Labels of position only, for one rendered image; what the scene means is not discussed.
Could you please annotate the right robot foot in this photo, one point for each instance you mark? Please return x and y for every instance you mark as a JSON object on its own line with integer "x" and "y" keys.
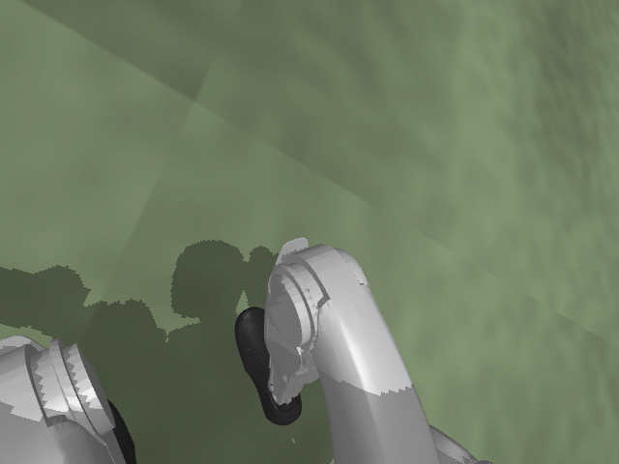
{"x": 249, "y": 334}

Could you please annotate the right robot hand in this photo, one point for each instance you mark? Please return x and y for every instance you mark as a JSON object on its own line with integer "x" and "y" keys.
{"x": 449, "y": 451}

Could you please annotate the left robot foot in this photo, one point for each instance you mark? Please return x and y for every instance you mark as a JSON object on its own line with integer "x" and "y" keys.
{"x": 123, "y": 436}

